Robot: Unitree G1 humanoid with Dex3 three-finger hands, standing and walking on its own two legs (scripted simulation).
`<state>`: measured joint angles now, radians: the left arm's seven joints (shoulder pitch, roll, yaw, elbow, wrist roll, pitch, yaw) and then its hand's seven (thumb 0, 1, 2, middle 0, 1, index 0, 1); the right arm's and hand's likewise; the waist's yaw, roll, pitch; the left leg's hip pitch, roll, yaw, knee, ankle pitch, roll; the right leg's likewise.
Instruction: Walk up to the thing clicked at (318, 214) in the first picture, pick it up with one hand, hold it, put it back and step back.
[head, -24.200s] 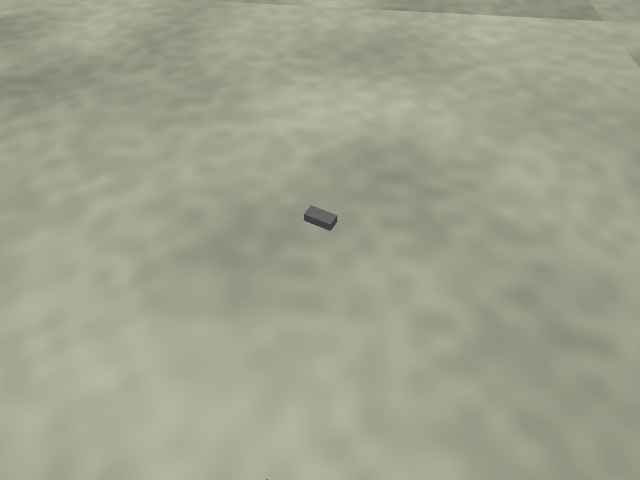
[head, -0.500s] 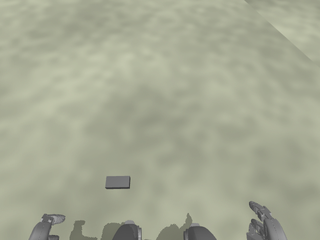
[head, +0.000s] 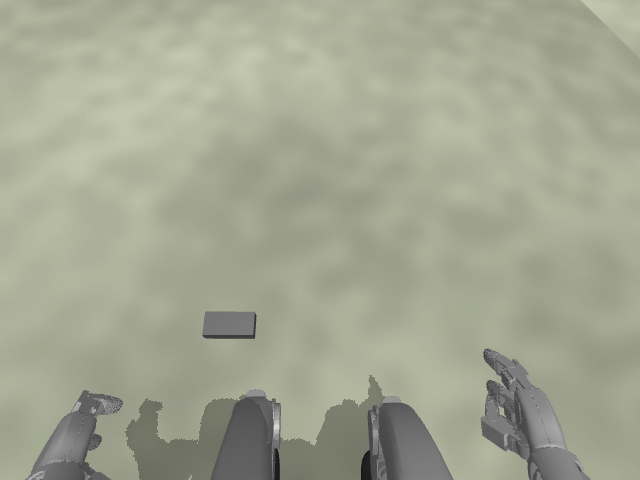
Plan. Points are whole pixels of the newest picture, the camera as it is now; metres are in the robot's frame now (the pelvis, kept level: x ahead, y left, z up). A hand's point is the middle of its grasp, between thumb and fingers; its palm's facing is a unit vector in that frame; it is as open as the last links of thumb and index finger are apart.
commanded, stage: rise first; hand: left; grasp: from above
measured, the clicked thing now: (230, 325) +0.46 +0.23 -0.61
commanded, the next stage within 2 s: none
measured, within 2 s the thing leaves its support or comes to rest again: neither
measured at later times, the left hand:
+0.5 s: hand (162, 369) +0.30 +0.30 -0.33, palm faces -0.47 -0.31 -0.82, open 14.0 cm
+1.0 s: hand (179, 345) +0.36 +0.30 -0.42, palm faces -0.45 -0.06 -0.89, open 14.2 cm
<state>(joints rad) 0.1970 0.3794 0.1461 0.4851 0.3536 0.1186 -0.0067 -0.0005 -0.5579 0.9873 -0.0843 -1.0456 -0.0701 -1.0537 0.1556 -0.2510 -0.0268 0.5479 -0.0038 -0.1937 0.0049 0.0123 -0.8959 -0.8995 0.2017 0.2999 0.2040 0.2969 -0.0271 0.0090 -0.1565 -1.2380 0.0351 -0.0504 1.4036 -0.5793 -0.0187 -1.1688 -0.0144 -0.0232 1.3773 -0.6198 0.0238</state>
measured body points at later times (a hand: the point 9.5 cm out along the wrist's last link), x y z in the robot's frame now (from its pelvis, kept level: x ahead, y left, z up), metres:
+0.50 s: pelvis -0.06 +0.00 -0.20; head +0.15 +0.01 +0.20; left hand +0.32 +0.31 -0.29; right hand +0.08 -0.28 -0.33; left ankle +0.04 +0.13 -0.60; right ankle +0.02 -0.14 -0.60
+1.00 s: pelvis -0.07 +0.00 -0.28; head +0.14 +0.05 +0.11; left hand +0.38 +0.30 -0.37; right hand -0.01 -0.28 -0.39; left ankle +0.04 +0.13 -0.60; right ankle +0.02 -0.14 -0.60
